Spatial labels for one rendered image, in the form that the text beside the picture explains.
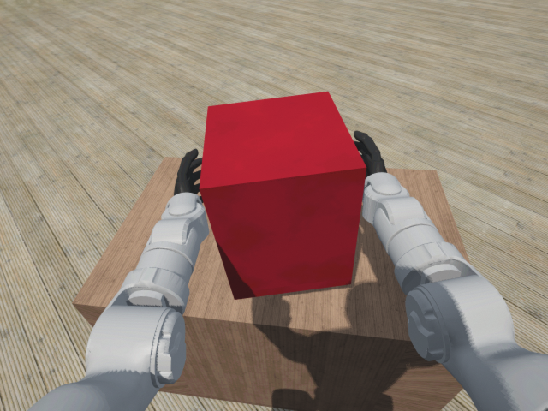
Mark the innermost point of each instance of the right robot forearm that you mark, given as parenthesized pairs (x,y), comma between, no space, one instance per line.
(419,253)

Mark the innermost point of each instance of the carton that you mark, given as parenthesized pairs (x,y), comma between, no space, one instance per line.
(282,182)

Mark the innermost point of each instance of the left robot hand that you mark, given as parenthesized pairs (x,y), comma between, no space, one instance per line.
(185,177)

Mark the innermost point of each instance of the left robot forearm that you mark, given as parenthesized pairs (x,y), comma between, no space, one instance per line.
(162,275)

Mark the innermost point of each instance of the pedestal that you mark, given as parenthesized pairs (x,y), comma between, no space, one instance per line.
(342,348)

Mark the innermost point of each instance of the right robot upper arm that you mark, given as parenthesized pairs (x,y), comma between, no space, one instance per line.
(463,324)

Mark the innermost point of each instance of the left robot upper arm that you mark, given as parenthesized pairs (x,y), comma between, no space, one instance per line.
(134,351)

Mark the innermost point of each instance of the right robot hand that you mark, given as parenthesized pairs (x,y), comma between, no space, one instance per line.
(370,153)

